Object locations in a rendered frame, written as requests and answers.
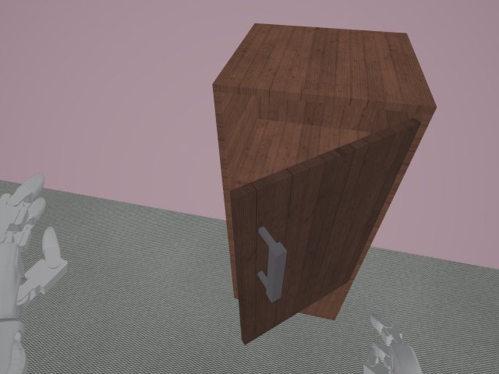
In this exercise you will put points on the left robot hand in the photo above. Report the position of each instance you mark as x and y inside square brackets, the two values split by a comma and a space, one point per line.
[18, 215]

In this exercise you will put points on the cupboard door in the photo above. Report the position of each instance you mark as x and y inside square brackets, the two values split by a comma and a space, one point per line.
[322, 210]

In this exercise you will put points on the left robot forearm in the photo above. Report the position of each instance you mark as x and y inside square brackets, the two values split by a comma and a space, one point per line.
[13, 358]

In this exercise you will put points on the handle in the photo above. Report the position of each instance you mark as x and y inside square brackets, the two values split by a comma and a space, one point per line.
[276, 266]

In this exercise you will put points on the right robot hand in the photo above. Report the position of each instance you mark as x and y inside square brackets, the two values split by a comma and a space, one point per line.
[399, 358]

